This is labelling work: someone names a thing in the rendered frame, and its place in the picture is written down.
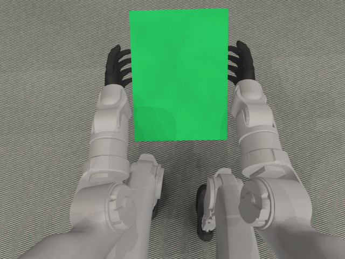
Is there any robot left hand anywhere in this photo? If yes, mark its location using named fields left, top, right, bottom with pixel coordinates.
left=105, top=45, right=132, bottom=88

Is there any robot right hand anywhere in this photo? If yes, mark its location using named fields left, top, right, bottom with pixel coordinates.
left=227, top=40, right=256, bottom=86

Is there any carton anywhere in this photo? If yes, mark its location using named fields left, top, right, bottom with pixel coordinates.
left=129, top=8, right=228, bottom=141

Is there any robot left forearm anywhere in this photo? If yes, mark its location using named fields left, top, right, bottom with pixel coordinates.
left=70, top=84, right=132, bottom=209

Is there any robot left thigh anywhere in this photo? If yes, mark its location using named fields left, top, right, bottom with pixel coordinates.
left=105, top=160, right=164, bottom=259

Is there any robot right forearm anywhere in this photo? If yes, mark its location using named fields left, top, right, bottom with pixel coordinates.
left=230, top=79, right=312, bottom=204

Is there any robot left upper arm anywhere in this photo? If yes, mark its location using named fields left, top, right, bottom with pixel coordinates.
left=17, top=182, right=137, bottom=259

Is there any robot right foot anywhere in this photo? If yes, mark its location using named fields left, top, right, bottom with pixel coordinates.
left=196, top=185, right=214, bottom=242

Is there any robot right upper arm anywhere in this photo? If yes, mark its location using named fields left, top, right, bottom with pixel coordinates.
left=238, top=176, right=345, bottom=259

